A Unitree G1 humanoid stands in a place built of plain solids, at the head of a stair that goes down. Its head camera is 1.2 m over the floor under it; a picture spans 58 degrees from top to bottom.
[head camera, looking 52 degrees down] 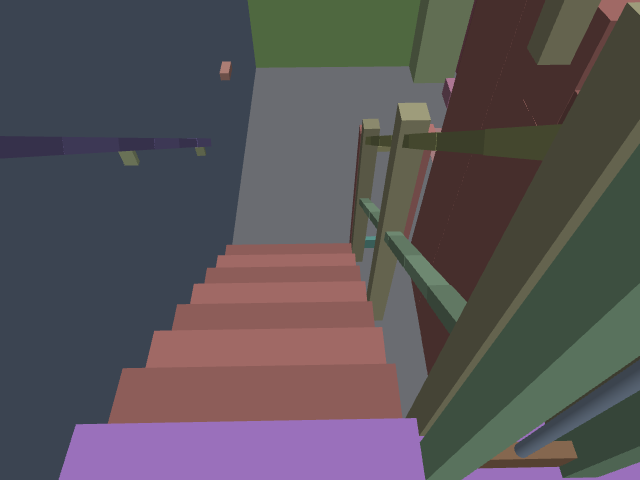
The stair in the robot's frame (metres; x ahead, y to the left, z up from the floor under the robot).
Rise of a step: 0.18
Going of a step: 0.22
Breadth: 0.90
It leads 1 degrees to the left of straight ahead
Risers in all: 8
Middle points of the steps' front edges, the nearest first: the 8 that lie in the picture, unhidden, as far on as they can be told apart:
0.33 0.20 0.00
0.55 0.20 -0.18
0.77 0.20 -0.36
1.00 0.21 -0.54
1.22 0.21 -0.72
1.44 0.21 -0.90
1.67 0.22 -1.09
1.89 0.22 -1.27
